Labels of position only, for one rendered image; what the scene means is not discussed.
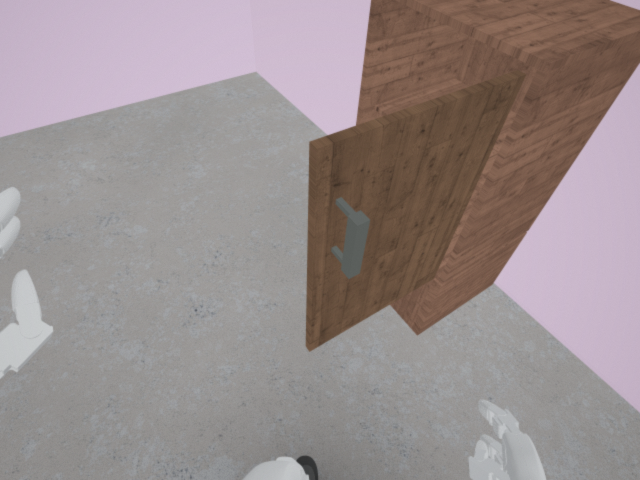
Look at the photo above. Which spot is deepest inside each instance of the handle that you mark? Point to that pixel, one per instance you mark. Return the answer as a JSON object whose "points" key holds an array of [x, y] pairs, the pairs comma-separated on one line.
{"points": [[355, 240]]}

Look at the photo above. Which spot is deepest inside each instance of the robot left foot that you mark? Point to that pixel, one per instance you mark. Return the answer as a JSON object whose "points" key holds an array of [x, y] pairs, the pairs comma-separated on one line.
{"points": [[309, 467]]}

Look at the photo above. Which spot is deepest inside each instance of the robot right hand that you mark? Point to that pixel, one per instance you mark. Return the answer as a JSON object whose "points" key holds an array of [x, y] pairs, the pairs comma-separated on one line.
{"points": [[515, 459]]}

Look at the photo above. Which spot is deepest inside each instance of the robot left shin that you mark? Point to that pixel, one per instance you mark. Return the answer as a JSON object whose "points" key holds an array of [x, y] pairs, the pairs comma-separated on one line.
{"points": [[290, 460]]}

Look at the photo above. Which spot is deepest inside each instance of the cupboard door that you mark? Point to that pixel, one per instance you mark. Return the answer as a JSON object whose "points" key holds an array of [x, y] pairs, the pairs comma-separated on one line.
{"points": [[412, 173]]}

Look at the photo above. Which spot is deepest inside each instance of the robot left hand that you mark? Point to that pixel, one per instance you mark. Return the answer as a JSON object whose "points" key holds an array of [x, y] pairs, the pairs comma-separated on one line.
{"points": [[19, 343]]}

